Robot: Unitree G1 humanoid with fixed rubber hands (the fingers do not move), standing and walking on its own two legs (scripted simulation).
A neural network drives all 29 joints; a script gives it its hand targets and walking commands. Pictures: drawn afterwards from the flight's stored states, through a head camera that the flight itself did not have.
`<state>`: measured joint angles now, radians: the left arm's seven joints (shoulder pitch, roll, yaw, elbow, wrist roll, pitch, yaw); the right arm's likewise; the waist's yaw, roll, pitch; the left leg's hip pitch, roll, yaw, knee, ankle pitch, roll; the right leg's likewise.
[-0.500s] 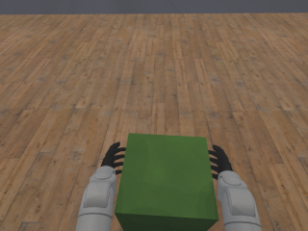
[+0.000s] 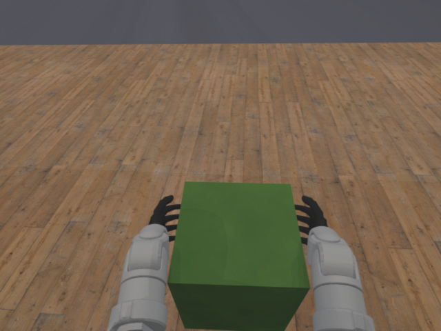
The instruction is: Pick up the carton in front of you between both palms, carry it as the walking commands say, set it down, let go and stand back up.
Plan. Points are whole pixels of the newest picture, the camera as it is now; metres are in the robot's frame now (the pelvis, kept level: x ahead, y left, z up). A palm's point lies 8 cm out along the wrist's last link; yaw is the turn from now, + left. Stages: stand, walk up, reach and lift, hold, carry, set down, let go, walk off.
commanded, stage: set down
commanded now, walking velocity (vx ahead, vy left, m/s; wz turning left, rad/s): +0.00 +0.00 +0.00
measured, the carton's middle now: (235, 259) +0.29 +0.00 -0.03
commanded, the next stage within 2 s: none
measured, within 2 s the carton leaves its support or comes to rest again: neither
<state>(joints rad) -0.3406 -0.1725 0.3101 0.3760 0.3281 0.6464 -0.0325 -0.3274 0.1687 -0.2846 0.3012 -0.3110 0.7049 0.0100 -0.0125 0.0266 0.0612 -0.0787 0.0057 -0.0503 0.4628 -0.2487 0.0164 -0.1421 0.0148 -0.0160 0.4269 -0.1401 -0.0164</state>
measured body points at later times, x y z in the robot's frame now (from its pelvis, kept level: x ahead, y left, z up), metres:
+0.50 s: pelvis -0.03 +0.01 -0.08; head +0.16 -0.01 +0.33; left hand +0.39 +0.13 -0.15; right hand +0.35 -0.17 -0.15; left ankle +0.03 +0.14 -0.74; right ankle +0.08 -0.10 -0.74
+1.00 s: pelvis -0.02 +0.03 -0.20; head +0.22 +0.02 +0.19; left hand +0.44 +0.11 -0.30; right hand +0.38 -0.19 -0.29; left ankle +0.03 +0.14 -0.74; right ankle +0.08 -0.10 -0.74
